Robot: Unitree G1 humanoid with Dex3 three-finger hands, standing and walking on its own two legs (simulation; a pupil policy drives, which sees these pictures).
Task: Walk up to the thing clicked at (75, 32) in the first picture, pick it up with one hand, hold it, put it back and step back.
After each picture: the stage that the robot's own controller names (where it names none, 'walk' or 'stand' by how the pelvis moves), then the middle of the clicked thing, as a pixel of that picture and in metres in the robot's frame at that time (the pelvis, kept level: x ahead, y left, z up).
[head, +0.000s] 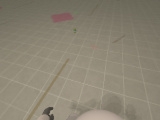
stand; (74, 30) +2.26 +0.57 -0.72
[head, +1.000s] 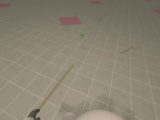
walk; (81, 35) +2.16 +0.28 -0.70
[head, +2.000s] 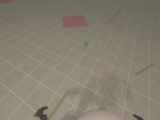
walk; (85, 44) +1.56 +0.14 -0.71
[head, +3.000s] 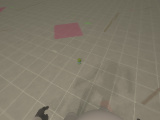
walk; (79, 61) +1.04 +0.22 -0.71
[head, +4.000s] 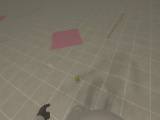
walk; (77, 79) +0.64 +0.27 -0.70
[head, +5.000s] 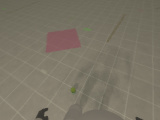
walk; (73, 90) +0.41 +0.25 -0.69
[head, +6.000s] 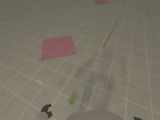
stand; (70, 101) +0.32 +0.25 -0.72
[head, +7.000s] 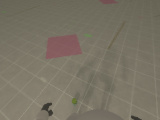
stand; (74, 101) +0.31 +0.19 -0.72
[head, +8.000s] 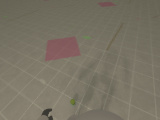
stand; (72, 102) +0.32 +0.22 -0.73
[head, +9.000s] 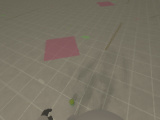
stand; (72, 102) +0.32 +0.23 -0.73
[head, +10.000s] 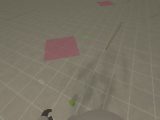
go down; (72, 103) +0.31 +0.23 -0.73
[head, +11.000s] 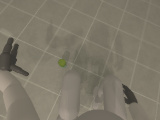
go down; (62, 63) +0.39 +0.24 -0.33
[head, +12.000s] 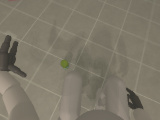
approach; (64, 64) +0.40 +0.24 -0.31
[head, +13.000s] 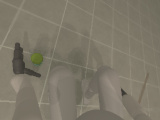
close in; (37, 60) +0.38 +0.28 -0.22
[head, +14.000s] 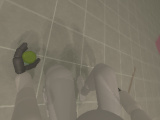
close; (29, 58) +0.38 +0.28 -0.22
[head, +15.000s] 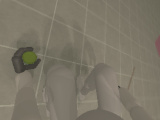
lift; (29, 58) +0.37 +0.28 -0.23
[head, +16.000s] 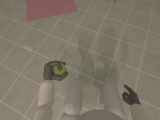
lift; (61, 71) +0.31 +0.21 -0.03
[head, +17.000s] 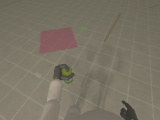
hold; (67, 75) +0.32 +0.18 -0.01
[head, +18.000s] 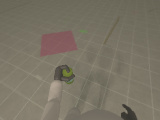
hold; (68, 76) +0.32 +0.17 +0.00
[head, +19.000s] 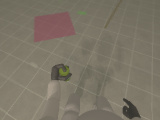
crouch; (65, 73) +0.34 +0.19 -0.06
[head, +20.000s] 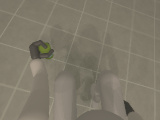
lower; (46, 51) +0.45 +0.27 -0.11
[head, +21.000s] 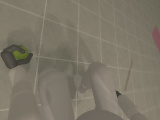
lower; (22, 56) +0.41 +0.28 -0.23
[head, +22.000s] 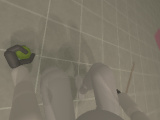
lower; (24, 55) +0.40 +0.29 -0.22
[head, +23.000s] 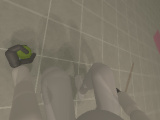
lower; (25, 55) +0.40 +0.28 -0.23
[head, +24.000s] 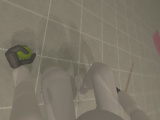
lower; (25, 55) +0.40 +0.28 -0.22
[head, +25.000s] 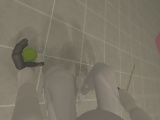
open; (29, 56) +0.39 +0.27 -0.23
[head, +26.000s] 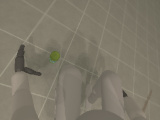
stand; (54, 57) +0.40 +0.24 -0.24
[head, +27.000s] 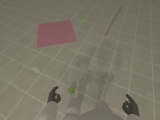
stand; (71, 90) +0.36 +0.20 -0.61
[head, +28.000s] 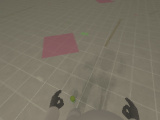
stand; (72, 99) +0.34 +0.20 -0.67
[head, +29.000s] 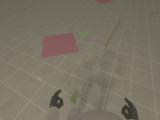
stand; (73, 99) +0.34 +0.19 -0.67
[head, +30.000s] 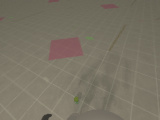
stand; (76, 100) +0.37 +0.19 -0.72
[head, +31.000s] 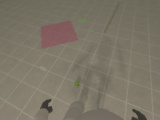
walk; (76, 84) +0.44 +0.18 -0.69
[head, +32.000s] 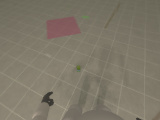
walk; (78, 68) +0.72 +0.18 -0.69
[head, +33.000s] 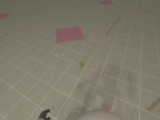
stand; (81, 65) +1.00 +0.24 -0.71
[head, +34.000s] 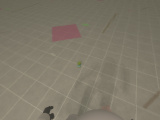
stand; (79, 64) +0.97 +0.22 -0.73
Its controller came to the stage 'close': yes
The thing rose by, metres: 0.71
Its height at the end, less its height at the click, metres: +0.00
